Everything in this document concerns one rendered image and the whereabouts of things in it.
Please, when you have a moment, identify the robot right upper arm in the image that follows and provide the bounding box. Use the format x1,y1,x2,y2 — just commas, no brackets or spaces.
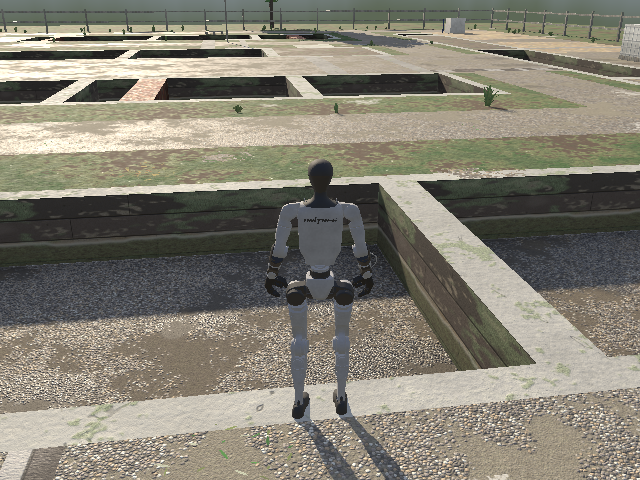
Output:
341,202,368,258

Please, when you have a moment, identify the left robot hand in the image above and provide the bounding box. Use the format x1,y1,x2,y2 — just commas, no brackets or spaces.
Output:
264,276,288,297

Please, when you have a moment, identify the robot left forearm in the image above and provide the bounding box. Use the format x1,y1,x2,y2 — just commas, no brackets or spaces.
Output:
266,243,283,279

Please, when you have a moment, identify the robot left upper arm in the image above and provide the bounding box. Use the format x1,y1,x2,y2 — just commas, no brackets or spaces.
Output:
272,202,300,258

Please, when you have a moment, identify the robot right forearm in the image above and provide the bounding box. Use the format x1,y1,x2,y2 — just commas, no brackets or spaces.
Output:
357,242,372,279

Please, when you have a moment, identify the right robot hand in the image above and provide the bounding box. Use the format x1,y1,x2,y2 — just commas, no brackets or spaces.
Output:
351,274,374,297

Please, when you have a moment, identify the robot left thigh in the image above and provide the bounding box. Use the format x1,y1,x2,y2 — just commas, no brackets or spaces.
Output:
286,280,309,357

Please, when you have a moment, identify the left robot shin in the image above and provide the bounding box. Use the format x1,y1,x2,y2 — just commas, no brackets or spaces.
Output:
290,338,307,405

